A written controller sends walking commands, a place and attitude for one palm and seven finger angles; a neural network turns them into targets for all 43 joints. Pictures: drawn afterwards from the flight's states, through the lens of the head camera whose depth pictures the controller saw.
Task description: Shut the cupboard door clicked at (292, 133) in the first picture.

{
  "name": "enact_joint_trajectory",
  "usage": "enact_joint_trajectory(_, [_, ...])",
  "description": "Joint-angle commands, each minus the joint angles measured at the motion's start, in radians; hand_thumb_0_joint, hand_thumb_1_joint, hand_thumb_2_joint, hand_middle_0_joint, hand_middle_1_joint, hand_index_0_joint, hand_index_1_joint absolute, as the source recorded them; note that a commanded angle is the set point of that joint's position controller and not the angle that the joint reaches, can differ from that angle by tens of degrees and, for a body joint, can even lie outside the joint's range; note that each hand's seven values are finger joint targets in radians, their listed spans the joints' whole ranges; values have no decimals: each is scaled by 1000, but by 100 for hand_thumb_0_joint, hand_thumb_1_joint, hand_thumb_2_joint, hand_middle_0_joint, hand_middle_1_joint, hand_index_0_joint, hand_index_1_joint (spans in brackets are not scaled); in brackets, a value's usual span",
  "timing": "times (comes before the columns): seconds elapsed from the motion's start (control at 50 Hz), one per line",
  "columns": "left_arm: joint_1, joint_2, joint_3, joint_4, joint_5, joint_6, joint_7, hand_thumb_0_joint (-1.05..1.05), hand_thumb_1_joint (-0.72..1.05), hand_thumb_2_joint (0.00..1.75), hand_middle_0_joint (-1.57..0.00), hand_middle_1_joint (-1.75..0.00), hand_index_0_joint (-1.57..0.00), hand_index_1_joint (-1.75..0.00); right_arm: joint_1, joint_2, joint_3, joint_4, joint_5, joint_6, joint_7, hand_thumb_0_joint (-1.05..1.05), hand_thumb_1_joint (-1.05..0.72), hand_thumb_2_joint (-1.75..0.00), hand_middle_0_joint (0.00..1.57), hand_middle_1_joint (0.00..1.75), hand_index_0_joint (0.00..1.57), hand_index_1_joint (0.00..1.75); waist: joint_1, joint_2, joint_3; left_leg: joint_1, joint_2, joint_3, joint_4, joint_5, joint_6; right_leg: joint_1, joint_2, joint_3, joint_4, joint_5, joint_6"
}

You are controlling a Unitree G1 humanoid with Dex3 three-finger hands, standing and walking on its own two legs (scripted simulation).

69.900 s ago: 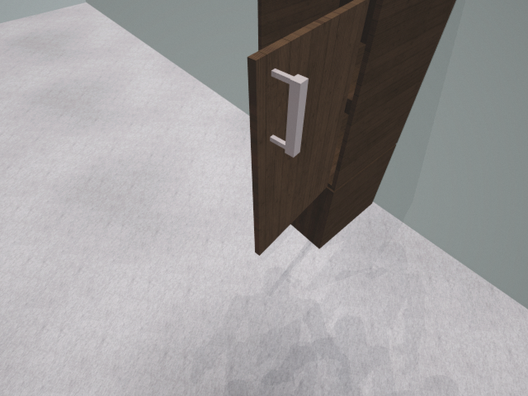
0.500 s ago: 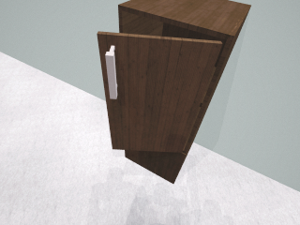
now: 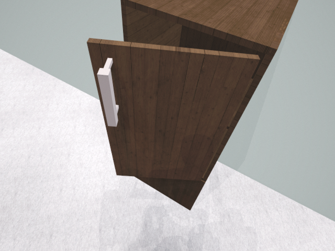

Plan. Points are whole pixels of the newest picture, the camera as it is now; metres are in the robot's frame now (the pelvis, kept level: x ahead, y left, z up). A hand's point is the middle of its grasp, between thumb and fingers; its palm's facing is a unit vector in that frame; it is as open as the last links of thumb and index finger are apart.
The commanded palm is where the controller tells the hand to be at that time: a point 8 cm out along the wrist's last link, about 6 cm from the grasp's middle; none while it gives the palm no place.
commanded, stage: come to a stop and stand still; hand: left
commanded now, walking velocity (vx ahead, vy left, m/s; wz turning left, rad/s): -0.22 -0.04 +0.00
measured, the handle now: (111, 94) +0.42 +0.18 +0.15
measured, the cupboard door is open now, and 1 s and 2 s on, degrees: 28 28 28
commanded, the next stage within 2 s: look again from close up in 1.14 s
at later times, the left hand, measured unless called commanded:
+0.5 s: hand out of the picture -0.04 +0.14 -0.16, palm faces +0.03 -0.97 -0.23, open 7.3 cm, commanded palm none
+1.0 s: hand out of the picture -0.15 +0.13 -0.17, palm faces +0.07 -0.99 -0.15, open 7.3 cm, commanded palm none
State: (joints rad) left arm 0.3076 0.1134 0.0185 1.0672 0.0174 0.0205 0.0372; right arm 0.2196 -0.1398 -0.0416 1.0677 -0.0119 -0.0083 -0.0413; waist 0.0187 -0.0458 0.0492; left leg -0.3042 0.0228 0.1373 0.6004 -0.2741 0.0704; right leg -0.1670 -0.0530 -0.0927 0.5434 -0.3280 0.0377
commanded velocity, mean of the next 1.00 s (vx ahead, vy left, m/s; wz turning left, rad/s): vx -0.02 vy -0.01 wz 0.00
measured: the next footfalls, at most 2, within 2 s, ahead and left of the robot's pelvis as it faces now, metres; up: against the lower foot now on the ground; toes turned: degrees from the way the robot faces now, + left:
right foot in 0.36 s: -0.03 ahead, -0.16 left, +0.00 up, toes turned -3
left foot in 0.62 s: -0.06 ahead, +0.07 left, +0.00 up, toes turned +3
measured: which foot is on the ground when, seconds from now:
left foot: down 0.00-0.38, up 0.40-0.60, down 0.62-1.00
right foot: down 0.00-0.02, up 0.04-0.34, down 0.36-1.00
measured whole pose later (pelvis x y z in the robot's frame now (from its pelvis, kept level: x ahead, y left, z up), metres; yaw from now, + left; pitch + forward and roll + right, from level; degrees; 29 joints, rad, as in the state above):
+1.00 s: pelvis -0.12 -0.02 +0.01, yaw +0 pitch -2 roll +0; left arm 0.35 0.13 0.02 1.12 0.02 0.02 0.02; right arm 0.31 -0.10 -0.02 1.13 -0.02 0.02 -0.02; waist 0.02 -0.02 0.01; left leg -0.20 -0.01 0.05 0.43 -0.21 0.03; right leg -0.23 -0.05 -0.05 0.42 -0.16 0.03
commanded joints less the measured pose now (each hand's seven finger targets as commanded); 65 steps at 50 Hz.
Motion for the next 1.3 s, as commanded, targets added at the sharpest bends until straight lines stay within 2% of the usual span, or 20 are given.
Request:
enact_joint_trajectory(0.0, [81,105,26,-53,-1,4,18,0,90,90,-20,-30,-20,-30,79,-148,-28,-36,2,-2,-14,0,-90,-90,20,30,20,30,-16,262,-36,201,277,-252,-195,1041,90,-112,-11,28,137,-78,-10])
enact_joint_trajectory(0.06, [45,96,35,-69,0,15,13,0,90,90,-20,-30,-20,-30,56,-185,-47,-57,-6,9,-21,0,-90,-90,20,30,20,30,-35,211,-101,288,325,-260,-185,1012,158,-212,11,77,325,-226,-17])
enact_joint_trajectory(0.14, [26,84,45,-91,5,26,7,0,90,90,-20,-30,-20,-30,-10,-190,-56,-92,-12,19,-18,0,-90,-90,20,30,20,30,-24,140,-140,240,313,-215,-184,818,148,-239,25,120,435,-166,-12])
enact_joint_trajectory(0.28, [101,85,40,-91,12,17,1,0,90,90,-20,-30,-20,-30,-70,-175,-56,-109,-14,31,9,0,-90,-90,20,30,20,30,15,154,-104,31,256,-208,-213,216,70,-14,12,48,38,4,-20])
enact_joint_trajectory(0.3, [128,98,42,-82,17,14,1,0,90,90,-20,-30,-20,-30,-67,-163,-56,-110,-9,36,14,0,-90,-90,20,30,20,30,25,94,-92,-32,206,-169,-174,86,29,49,7,41,-82,88,-19])
enact_joint_trajectory(0.32, [114,141,43,-92,26,7,5,0,90,90,-20,-30,-20,-30,-44,-113,-51,-113,-2,43,19,0,-90,-90,20,30,20,30,14,-78,-43,-98,101,-115,-69,-84,-28,21,-78,161,-221,78,-49])
enact_joint_trajectory(0.34, [49,212,46,-117,29,2,5,0,90,90,-20,-30,-20,-30,-44,-55,-39,-133,3,52,25,0,-90,-90,20,30,20,30,-10,-283,29,-155,-3,-46,73,-195,-85,-102,-255,382,-331,-16,-131])
enact_joint_trajectory(0.36, [-7,231,46,-145,23,2,6,0,90,90,-20,-30,-20,-30,-84,-88,-44,-143,-2,65,28,0,-90,-90,20,30,20,30,9,-244,45,-80,5,-107,243,-236,-79,-265,-316,406,-385,-124,-204])
enact_joint_trajectory(0.42, [-107,192,44,-158,19,-11,7,0,90,90,-20,-30,-20,-30,-43,-81,-40,-102,-6,61,33,0,-90,-90,20,30,20,30,-39,-160,64,-85,10,-136,368,-136,-70,-255,-202,269,-315,53,-196])
enact_joint_trajectory(0.46, [-69,188,41,-146,16,-20,0,0,90,90,-20,-30,-20,-30,8,-69,-33,-81,-3,48,31,0,-90,-90,20,30,20,30,-35,-121,16,-88,0,-109,303,-131,-81,-134,-171,193,-243,246,-186])
enact_joint_trajectory(0.52, [3,194,41,-110,15,-24,1,0,90,90,-20,-30,-20,-30,6,-49,-21,-72,0,34,24,0,-90,-90,20,30,20,30,-6,-82,-20,-34,3,-87,83,-136,-93,-42,-179,217,-194,345,-193])
enact_joint_trajectory(0.56, [-1,185,38,-87,3,-21,0,0,90,90,-20,-30,-20,-30,65,-40,-10,-40,1,25,16,0,-90,-90,20,30,20,30,-25,-63,-40,116,6,-90,-145,10,-91,-88,-154,206,-160,253,-149])
enact_joint_trajectory(0.6, [16,132,28,-77,-8,-16,-8,0,90,90,-20,-30,-20,-30,82,-83,-6,-21,-4,4,9,0,-90,-90,20,30,20,30,-4,126,-21,143,108,-230,-258,165,-47,-126,-56,142,-127,142,-68])
enact_joint_trajectory(0.64, [22,110,18,-56,-5,-21,-9,0,90,90,-20,-30,-20,-30,40,-113,0,-18,-10,1,7,0,-90,-90,20,30,20,30,22,95,-16,23,144,-240,-271,104,-32,-6,-31,120,-164,147,-40])
enact_joint_trajectory(0.68, [15,124,20,-30,-2,-12,-7,0,90,90,-20,-30,-20,-30,48,-97,5,3,-3,-5,9,0,-90,-90,20,30,20,30,21,189,-12,-16,124,-243,-329,36,-33,58,-32,94,-140,143,-31])
enact_joint_trajectory(0.92, [84,87,13,22,8,-17,-8,0,90,90,-20,-30,-20,-30,135,-73,1,25,-6,12,12,0,-90,-90,20,30,20,30,-4,15,89,-38,68,-213,-345,-206,-38,-78,-40,123,-228,-40,-27])
enact_joint_trajectory(1.2, [140,58,10,40,8,-31,-3,0,90,90,-20,-30,-20,-30,162,-49,7,23,-3,-3,8,0,-90,-90,20,30,20,30,-8,50,55,-11,70,-202,-316,-107,-36,-83,-46,126,-197,62,-39])
enact_joint_trajectory(1.22, [169,110,-12,66,19,-46,37,0,90,90,-20,-30,-20,-30,38,-108,18,-51,3,-17,22,0,-90,-90,20,30,20,30,24,92,65,-32,74,-116,-127,-12,-77,-88,-75,116,-155,153,-56])
enact_joint_trajectory(1.24, [131,150,-4,22,8,-52,26,0,90,90,-20,-30,-20,-30,82,-54,20,-76,-1,-7,29,0,-90,-90,20,30,20,30,-18,88,-41,18,5,-133,-116,-101,-76,-121,-101,187,-193,-121,-77])
enact_joint_trajectory(1.28, [92,149,5,-3,10,-51,14,0,90,90,-20,-30,-20,-30,163,-65,22,-67,-11,-17,30,0,-90,-90,20,30,20,30,-41,143,-49,9,41,-175,-173,-107,-46,-152,-62,123,-120,-124,-84])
